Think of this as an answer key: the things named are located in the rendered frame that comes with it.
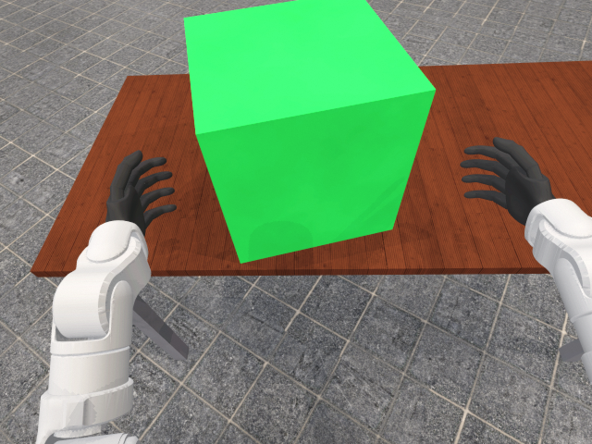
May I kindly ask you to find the robot right hand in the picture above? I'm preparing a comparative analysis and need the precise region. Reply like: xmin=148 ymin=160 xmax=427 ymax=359
xmin=460 ymin=137 xmax=556 ymax=225

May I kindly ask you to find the robot right forearm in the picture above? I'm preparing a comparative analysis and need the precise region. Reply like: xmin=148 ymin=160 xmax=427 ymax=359
xmin=524 ymin=199 xmax=592 ymax=384

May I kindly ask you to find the carton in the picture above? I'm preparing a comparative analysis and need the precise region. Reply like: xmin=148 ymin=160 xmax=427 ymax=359
xmin=184 ymin=0 xmax=436 ymax=264

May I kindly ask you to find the table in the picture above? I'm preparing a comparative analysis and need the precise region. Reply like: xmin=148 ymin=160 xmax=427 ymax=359
xmin=30 ymin=60 xmax=592 ymax=362

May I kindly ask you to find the robot left forearm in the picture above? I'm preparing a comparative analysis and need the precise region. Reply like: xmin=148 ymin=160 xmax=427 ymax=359
xmin=36 ymin=220 xmax=151 ymax=444

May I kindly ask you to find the robot left hand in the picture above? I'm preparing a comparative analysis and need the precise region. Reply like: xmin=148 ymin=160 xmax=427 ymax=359
xmin=105 ymin=150 xmax=177 ymax=237

